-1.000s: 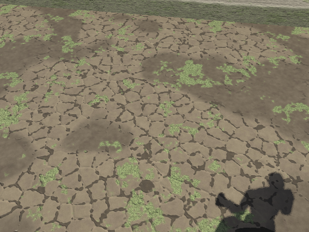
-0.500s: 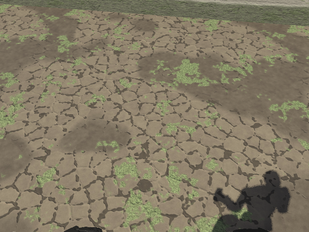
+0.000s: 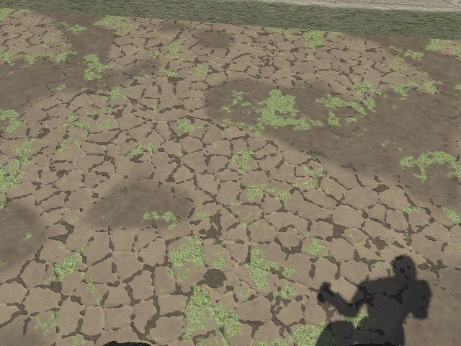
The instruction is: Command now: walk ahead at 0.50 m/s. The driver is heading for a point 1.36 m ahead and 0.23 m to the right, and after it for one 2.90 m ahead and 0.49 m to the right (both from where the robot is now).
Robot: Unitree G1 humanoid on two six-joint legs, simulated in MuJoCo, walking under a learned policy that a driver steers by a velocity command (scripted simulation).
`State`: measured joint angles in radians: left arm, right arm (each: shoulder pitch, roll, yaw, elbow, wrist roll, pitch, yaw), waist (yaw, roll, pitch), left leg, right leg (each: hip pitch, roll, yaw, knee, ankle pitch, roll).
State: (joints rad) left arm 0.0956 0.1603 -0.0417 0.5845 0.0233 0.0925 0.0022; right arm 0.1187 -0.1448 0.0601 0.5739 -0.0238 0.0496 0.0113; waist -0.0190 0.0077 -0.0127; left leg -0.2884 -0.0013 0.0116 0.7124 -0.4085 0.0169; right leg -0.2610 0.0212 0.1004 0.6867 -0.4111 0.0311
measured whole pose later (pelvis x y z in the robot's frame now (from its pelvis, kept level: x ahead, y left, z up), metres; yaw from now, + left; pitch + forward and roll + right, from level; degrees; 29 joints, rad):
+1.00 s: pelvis +0.00 +0.00 +0.00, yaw -1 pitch -1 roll -1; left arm 0.10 0.16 -0.04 0.59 0.03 0.09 0.01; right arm 0.14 -0.14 0.06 0.56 -0.03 0.05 0.01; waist -0.02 0.01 -0.02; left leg -0.30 0.01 0.03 0.73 -0.42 0.02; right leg -0.27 0.02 0.11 0.70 -0.42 0.04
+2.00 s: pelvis +0.01 +0.01 +0.02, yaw -1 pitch +1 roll +0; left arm 0.12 0.17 -0.04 0.67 0.03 0.10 0.01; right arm 0.21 -0.15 0.06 0.64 -0.02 0.03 0.02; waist -0.02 -0.01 -0.01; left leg -0.19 -0.01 0.05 0.47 -0.29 0.03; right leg -0.17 -0.01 0.12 0.45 -0.29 0.05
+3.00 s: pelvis +0.00 +0.00 +0.00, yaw -2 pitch -1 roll -1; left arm 0.11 0.16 -0.05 0.61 0.03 0.09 0.01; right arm 0.16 -0.15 0.06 0.56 -0.03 0.05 0.01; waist -0.02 0.01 -0.02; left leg -0.30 0.02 0.06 0.73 -0.43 0.02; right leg -0.27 0.03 0.11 0.70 -0.42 0.04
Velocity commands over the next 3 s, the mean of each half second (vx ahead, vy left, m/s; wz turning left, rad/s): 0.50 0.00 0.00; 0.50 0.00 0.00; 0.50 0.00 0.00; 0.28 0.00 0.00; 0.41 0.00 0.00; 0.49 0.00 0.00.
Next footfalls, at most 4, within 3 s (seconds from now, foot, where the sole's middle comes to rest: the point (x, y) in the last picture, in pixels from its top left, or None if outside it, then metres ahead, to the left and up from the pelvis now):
none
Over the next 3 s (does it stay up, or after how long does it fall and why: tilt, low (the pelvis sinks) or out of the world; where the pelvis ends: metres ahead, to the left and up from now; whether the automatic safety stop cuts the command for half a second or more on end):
stays up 0.00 0.00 0.00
